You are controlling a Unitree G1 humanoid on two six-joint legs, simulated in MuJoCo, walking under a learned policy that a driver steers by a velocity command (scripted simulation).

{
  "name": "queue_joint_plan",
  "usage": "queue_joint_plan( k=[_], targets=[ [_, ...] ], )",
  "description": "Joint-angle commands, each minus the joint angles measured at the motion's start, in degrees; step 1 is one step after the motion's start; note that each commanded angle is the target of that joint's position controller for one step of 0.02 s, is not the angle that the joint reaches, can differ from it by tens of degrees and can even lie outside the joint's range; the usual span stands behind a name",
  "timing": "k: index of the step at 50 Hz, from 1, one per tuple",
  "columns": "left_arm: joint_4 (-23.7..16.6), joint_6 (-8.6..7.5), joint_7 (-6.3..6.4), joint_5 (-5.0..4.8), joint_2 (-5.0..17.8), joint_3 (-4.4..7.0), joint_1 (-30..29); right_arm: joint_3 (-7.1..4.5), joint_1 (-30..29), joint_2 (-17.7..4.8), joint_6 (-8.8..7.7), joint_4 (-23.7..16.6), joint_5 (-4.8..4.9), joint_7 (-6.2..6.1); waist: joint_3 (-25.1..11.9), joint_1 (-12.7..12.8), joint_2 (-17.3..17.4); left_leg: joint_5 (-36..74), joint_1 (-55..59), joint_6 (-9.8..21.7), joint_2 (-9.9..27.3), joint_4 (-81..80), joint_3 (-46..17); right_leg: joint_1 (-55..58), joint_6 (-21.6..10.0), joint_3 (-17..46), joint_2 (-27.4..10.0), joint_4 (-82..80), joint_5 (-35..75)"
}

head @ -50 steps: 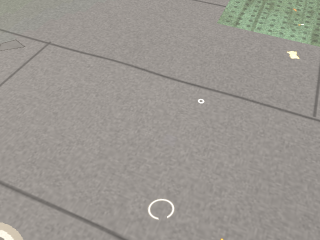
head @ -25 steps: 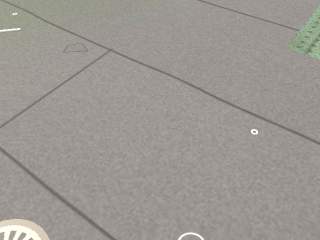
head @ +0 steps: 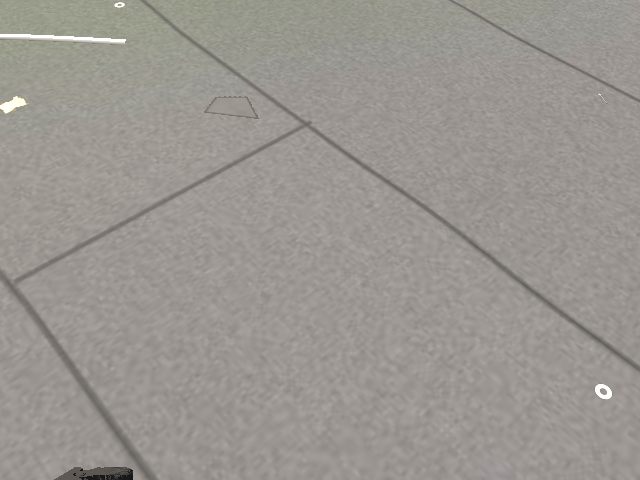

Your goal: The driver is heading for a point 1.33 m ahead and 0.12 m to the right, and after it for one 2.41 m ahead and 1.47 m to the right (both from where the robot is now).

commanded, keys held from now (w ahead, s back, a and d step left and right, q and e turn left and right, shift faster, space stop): w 1.00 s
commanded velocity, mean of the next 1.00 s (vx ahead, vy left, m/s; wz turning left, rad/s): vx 0.50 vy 0.00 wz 0.12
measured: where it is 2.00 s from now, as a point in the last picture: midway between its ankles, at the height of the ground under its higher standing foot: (277, 267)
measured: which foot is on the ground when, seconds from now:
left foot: down 0.00-0.22, up 0.24-0.72, down 0.74-1.00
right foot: up 0.00-0.20, down 0.22-0.76, up 0.78-1.00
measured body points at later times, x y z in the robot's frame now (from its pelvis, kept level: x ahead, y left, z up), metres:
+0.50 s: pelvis +0.29 -0.05 +0.00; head +0.31 -0.05 +0.45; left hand +0.29 +0.22 -0.13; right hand +0.46 -0.29 -0.11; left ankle +0.38 +0.13 -0.67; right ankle +0.29 -0.13 -0.75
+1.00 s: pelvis +0.55 +0.05 +0.00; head +0.56 +0.07 +0.45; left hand +0.66 +0.33 -0.12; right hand +0.62 -0.22 -0.12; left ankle +0.54 +0.13 -0.75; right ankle +0.63 -0.12 -0.67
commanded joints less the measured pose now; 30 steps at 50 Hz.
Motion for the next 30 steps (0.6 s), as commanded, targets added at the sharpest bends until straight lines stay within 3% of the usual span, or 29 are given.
queue_joint_plan(
  k=[1,4,7,9,10,11,12,13,14,15,16,17,18,21,25,28,30],
  targets=[
    [-3.49,-0.18,-0.4,-0.43,0.48,-0.27,-3.84,-1.71,1.97,-8.08,-0.6,-2.97,0.41,-1.27,1.58,-0.77,6.86,12.91,-6.87,5.25,10.55,-5.63,-7.18,8.84,0.29,-4.98,4.76,-15.32,10.74],
    [-4.91,-0.52,-1.49,-0.92,1.33,-0.36,-8.08,-1.53,5.44,-8.1,-0.88,-1.27,0.62,-1.15,2.04,-3.04,7.75,11.35,-0.39,5.04,13.92,-4.14,-10.64,8.61,-1.0,-4.34,5.13,-20.56,12.02],
    [-6.71,-1.44,-2.5,-0.86,3.4,0.04,-10.33,-1.65,7.08,-8.57,-0.48,-0.31,0.14,-1.62,2.09,-2.98,7.78,16.27,9.58,5.25,18.19,0.46,-14.44,5.05,-3.51,-3.53,5.32,-23.44,5.31],
    [-6.38,-1.9,-2.59,-0.85,4.64,0.47,-7.05,-1.96,5.45,-9.55,0.0,-0.55,-0.1,-1.79,0.62,-0.61,8.46,26.93,11.6,4.31,18.57,4.17,-14.42,10.58,-5.43,-4.8,6.71,-25.12,-0.47],
    [-4.99,-2.13,-2.41,-0.83,5.9,1.22,-1.47,-1.84,3.65,-9.7,0.3,-1.19,-0.4,-1.64,-2.73,2.6,8.27,36.83,11.07,3.56,16.52,9.72,-13.04,19.08,-6.83,-6.53,8.41,-26.89,-0.63],
    [-2.82,-2.17,-2.16,-0.42,7.78,1.99,8.67,-1.34,1.42,-9.16,0.32,-2.44,-1.05,-1.18,-10.24,7.26,7.41,38.25,5.24,2.29,13.81,20.83,-11.11,34.76,-10.11,-3.07,4.64,-24.61,2.63],
    [-1.35,-1.87,-1.83,0.14,11.78,3.19,19.03,-0.09,5.63,-5.32,-0.36,-2.7,-1.38,-0.61,-19.71,8.63,-1.83,20.45,-12.69,-1.24,6.76,40.13,-6.77,58.23,-17.26,12.74,-6.77,-23.04,3.21],
    [1.24,-1.12,-2.53,-0.61,10.84,3.33,23.24,1.05,12.9,-2.97,-1.08,-0.79,0.05,-0.15,-24.47,7.35,-14.86,-21.42,-27.57,-3.52,1.2,54.35,-5.14,68.44,-22.78,33.65,-16.34,-29.63,-8.15],
    [0.89,-0.88,-2.35,-1.53,5.91,2.14,21.17,-0.27,8.1,-9.18,-1.55,-1.28,1.31,-0.18,-15.9,8.02,-8.59,-20.3,-34.18,-2.71,5.14,59.63,-7.42,62.55,-19.77,34.07,-14.79,-33.0,-18.37],
    [-0.05,-0.42,-2.09,-1.83,4.35,1.48,15.24,-0.78,1.19,-11.05,-1.74,-3.3,1.36,-0.24,-6.68,6.97,-2.82,-14.13,-35.65,-2.77,8.12,58.69,-4.4,52.29,-17.25,25.79,-12.76,-35.34,-16.31],
    [-0.61,-0.15,-2.3,-1.48,3.94,1.03,11.55,-0.76,-2.51,-10.2,-1.81,-4.28,0.47,-0.42,-1.91,5.37,1.89,-9.98,-33.99,-3.16,10.34,55.9,-2.14,43.68,-16.29,20.03,-10.36,-37.77,-10.14],
    [-0.65,-0.14,-2.64,-0.96,3.34,0.75,10.17,-0.93,-3.04,-9.06,-1.69,-4.57,-0.29,-0.51,-0.11,3.68,2.4,-7.56,-31.97,-3.45,12.12,52.98,-1.43,38.77,-15.61,16.19,-8.23,-39.41,-5.18],
    [-0.3,-0.16,-2.92,-0.53,2.84,0.52,9.86,-0.9,-1.66,-7.69,-1.36,-4.45,-0.38,-0.55,-0.37,2.19,0.87,-6.32,-29.24,-3.71,13.36,50.79,-1.03,35.92,-15.08,13.02,-6.35,-40.86,-2.61],
    [1.47,-0.42,-3.18,-0.97,3.76,0.73,11.61,-0.53,-1.26,-5.19,-0.6,-4.56,-0.58,-0.84,-0.27,1.31,-1.54,-3.48,-28.45,-5.09,14.46,44.67,1.31,32.7,-15.58,6.08,-4.15,-42.97,6.16],
    [3.16,0.46,-2.31,-1.32,6.01,1.32,14.9,-0.05,-10.41,-4.39,-0.86,-7.59,-0.97,-0.77,0.8,3.5,-1.14,8.12,-29.81,-6.14,14.51,29.6,2.87,32.89,-14.19,1.07,-2.75,-43.82,9.97],
    [4.54,0.89,-1.99,-1.89,6.98,1.41,17.85,0.24,-16.47,-4.18,-1.19,-9.09,-0.5,-0.24,1.61,5.56,-1.48,14.85,-26.25,-6.15,12.68,19.77,4.15,33.29,-12.72,-0.94,-2.03,-43.62,6.44],
    [5.69,1.23,-1.95,-2.14,7.32,1.43,19.93,0.24,-19.95,-4.72,-1.34,-10.38,-0.07,0.24,2.58,6.68,-1.74,14.99,-26.25,-5.92,12.09,16.7,4.21,35.9,-12.73,-0.03,-3.6,-42.87,4.44]
  ],
)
